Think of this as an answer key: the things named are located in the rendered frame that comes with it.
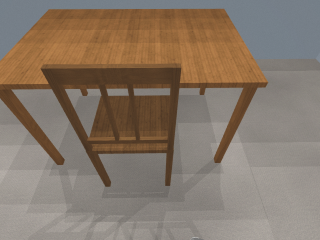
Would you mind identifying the chair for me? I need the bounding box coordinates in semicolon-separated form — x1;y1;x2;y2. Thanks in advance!
40;63;182;187

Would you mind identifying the table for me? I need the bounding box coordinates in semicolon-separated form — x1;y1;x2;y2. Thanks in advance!
0;9;268;165

